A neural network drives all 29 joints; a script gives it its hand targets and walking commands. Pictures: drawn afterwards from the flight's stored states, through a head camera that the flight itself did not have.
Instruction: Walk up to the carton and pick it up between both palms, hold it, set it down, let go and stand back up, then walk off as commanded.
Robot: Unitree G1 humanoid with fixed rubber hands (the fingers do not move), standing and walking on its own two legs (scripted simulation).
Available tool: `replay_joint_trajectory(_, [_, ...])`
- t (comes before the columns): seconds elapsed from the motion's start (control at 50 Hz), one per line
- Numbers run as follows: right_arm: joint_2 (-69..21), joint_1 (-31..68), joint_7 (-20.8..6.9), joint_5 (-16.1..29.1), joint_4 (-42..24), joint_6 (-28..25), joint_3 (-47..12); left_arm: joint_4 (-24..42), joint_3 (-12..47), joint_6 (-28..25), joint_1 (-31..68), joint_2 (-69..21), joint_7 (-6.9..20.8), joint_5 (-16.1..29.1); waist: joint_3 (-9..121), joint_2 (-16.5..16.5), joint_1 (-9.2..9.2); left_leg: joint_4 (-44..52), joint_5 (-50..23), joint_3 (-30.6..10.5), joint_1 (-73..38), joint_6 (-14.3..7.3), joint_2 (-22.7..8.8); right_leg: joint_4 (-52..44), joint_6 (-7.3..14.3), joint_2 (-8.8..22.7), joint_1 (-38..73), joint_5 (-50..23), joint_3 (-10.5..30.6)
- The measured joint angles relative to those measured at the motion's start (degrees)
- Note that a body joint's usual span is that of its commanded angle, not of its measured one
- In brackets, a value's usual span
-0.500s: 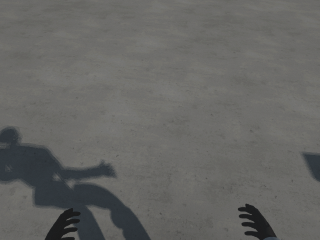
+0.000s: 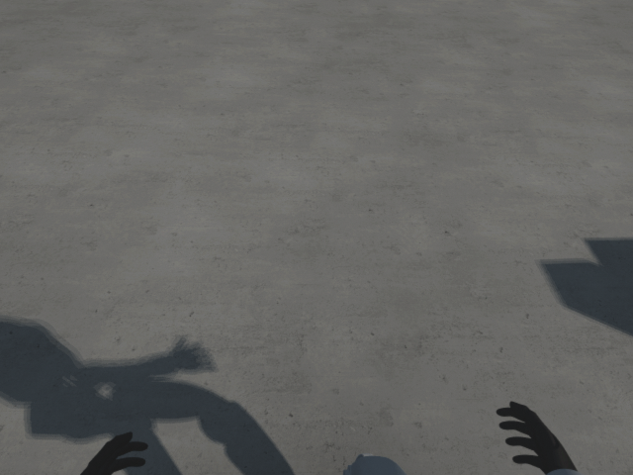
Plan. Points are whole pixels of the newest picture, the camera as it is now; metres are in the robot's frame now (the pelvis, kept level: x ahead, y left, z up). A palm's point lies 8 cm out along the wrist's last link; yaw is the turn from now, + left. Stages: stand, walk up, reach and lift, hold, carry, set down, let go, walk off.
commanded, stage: walk up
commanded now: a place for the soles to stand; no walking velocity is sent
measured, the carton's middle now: out of the picture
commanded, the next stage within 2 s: none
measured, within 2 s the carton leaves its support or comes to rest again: neither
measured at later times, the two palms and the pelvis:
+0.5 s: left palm (231, 371) +0.27 +0.11 -0.08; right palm out of the picture +0.00 -0.45 -0.06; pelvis +0.04 -0.10 +0.00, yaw -24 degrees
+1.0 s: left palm (370, 308) +0.38 -0.10 -0.09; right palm out of the picture -0.05 -0.55 -0.06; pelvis +0.09 -0.23 +0.00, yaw -43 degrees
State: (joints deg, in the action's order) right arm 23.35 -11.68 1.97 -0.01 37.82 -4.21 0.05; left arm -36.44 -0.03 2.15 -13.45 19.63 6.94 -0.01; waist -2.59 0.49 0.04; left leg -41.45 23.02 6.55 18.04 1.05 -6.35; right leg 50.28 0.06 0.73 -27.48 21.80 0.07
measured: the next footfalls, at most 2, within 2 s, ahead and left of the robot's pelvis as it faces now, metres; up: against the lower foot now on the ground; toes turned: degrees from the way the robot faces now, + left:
right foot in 0.12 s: +0.09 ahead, -0.19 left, +0.00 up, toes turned -10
left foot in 0.34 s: +0.13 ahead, +0.00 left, +0.00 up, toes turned -11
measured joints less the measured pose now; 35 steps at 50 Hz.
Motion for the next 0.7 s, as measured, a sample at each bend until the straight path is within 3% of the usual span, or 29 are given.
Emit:
replay_joint_trajectory(0.1, [5.1,-1.9,0.1,0.0,0.5,-0.1,0.0,0.0,0.0,0.1,0.8,3.5,2.4,0.0,0.5,0.6,-0.03,-1.2,1.8,5.2,-1.7,2.1,-4.4,-0.8,0.0,3.1,-2.3,0.0,0.0])
replay_joint_trajectory(0.14, [6.8,-2.1,-0.3,0.0,1.1,0.5,0.0,0.0,-0.1,0.0,0.7,4.6,2.1,0.0,0.4,0.0,-0.09,-5.8,4.3,5.6,-1.3,1.3,-7.0,-3.6,0.5,2.1,-0.7,-1.8,-0.1])
replay_joint_trajectory(0.16, [7.2,-1.8,-0.4,0.0,1.7,1.0,0.0,0.0,-0.1,0.0,0.6,4.6,1.8,0.0,-0.1,-0.5,-0.16,-9.9,7.4,3.7,-0.1,0.8,-7.0,-2.6,0.6,0.8,-0.7,-2.3,0.0])
replay_joint_trajectory(0.2, [7.3,-1.6,-0.3,0.0,2.6,1.3,0.0,0.0,-0.1,0.0,-0.1,4.5,1.5,0.0,-0.2,-0.9,-0.15,-16.5,10.2,-0.2,3.2,0.7,-4.0,-2.7,1.1,-1.0,-0.3,-2.6,0.4])
replay_joint_trajectory(0.26, [7.3,-1.5,-0.3,0.0,3.2,0.6,0.0,0.0,-0.1,0.1,-0.8,4.5,0.8,0.0,-1.3,-1.2,-0.10,-16.9,9.5,-0.7,5.6,0.7,0.2,-4.8,1.9,-2.9,1.9,-3.3,1.1])
replay_joint_trajectory(0.32, [6.9,-1.7,-0.3,0.0,3.5,0.0,0.0,0.0,-0.1,0.5,-1.0,4.5,0.7,0.0,-1.6,-1.2,-0.05,-10.7,8.5,-0.8,5.9,-0.3,3.6,-5.6,2.5,-5.2,3.1,-3.5,1.9])
replay_joint_trajectory(0.36, [6.2,-2.1,-0.1,0.0,3.9,-0.8,0.0,0.0,-0.1,0.8,-0.6,4.6,0.8,0.0,-1.5,-0.6,-0.05,-4.7,0.1,-1.2,4.9,-2.5,4.8,-5.6,2.7,-6.7,3.1,-3.5,2.6])
replay_joint_trajectory(0.38, [5.6,-2.9,0.1,0.0,3.9,-1.1,0.0,0.0,-0.1,1.0,-0.2,4.5,0.9,0.0,-1.3,-0.2,-0.05,-4.0,-2.8,-1.0,4.6,-3.2,4.5,-5.6,2.7,-7.0,3.1,-3.4,2.7])
replay_joint_trajectory(0.44, [4.7,-4.2,0.2,0.0,4.0,-1.3,0.0,0.0,-0.1,1.0,0.2,4.4,1.2,0.0,0.1,0.7,-0.02,-2.4,-1.5,1.4,3.2,-2.8,2.4,-2.7,2.7,-6.4,0.3,-3.4,2.7])
replay_joint_trajectory(0.62, [4.5,-4.4,-0.4,0.0,4.0,-2.0,0.0,0.0,-0.1,1.0,4.0,4.5,3.0,0.0,0.4,1.7,-0.06,1.1,0.8,9.0,-4.1,1.4,-3.2,-0.8,2.7,3.8,-2.1,-3.4,2.8])
replay_joint_trajectory(0.66, [4.5,-4.4,-1.0,0.0,4.1,-1.7,0.0,0.0,-0.1,0.9,4.5,4.7,2.8,0.0,1.2,1.7,-0.09,-0.5,2.4,10.1,-4.4,2.6,-5.0,-2.5,2.7,4.4,-1.5,-3.3,2.8])
replay_joint_trajectory(0.7, [4.6,-3.7,-1.4,0.0,4.1,-0.9,0.0,0.0,-0.1,0.2,4.3,4.9,2.0,0.0,0.9,0.9,-0.12,-6.2,4.2,9.5,-3.6,2.2,-7.8,-3.3,0.8,2.7,0.0,-1.5,2.7])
